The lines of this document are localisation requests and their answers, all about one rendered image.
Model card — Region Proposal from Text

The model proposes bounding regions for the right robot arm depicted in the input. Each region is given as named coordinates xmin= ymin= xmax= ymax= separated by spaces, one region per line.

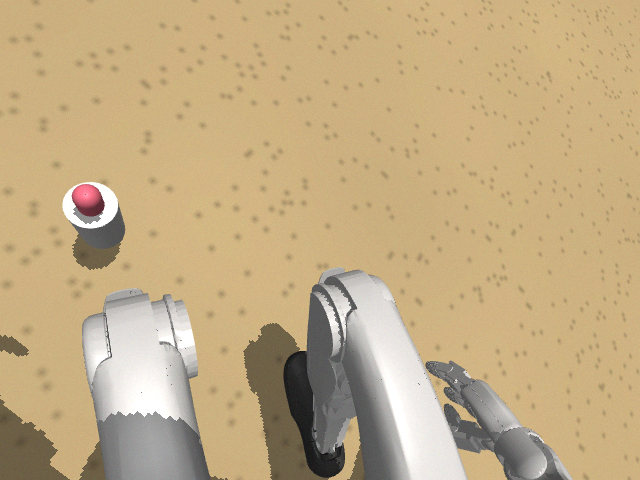
xmin=494 ymin=427 xmax=573 ymax=480

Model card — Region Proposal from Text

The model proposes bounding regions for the right robot hand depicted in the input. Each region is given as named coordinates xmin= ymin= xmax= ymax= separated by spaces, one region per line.
xmin=426 ymin=360 xmax=523 ymax=453

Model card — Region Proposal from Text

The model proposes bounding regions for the bottle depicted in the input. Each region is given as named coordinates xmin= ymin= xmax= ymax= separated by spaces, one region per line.
xmin=62 ymin=182 xmax=125 ymax=249

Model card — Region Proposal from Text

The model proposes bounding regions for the right robot foot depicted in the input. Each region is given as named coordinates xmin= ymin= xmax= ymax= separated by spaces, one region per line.
xmin=284 ymin=351 xmax=345 ymax=478

